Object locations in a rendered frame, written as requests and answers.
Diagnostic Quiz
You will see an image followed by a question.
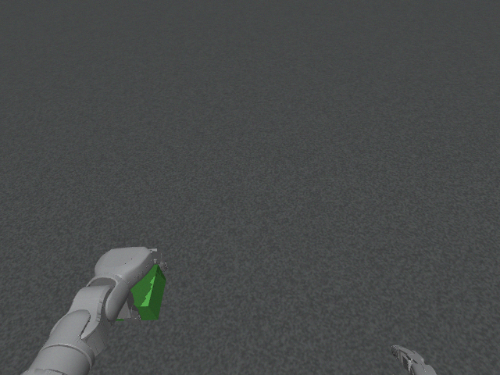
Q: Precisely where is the left robot hand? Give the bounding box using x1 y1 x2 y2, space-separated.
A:
95 247 167 323

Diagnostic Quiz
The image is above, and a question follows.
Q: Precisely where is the small box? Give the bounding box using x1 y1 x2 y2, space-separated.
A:
116 264 166 321

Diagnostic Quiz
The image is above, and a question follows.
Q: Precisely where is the left robot arm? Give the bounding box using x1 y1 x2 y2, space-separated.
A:
20 273 129 375

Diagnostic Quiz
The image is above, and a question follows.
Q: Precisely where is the right robot hand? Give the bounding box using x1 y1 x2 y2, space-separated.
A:
391 345 437 375

